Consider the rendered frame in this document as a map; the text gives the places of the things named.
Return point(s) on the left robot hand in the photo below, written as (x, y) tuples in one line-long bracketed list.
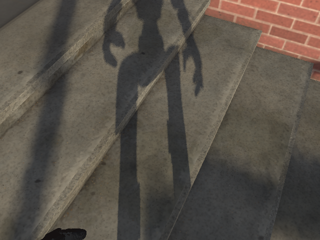
[(66, 234)]

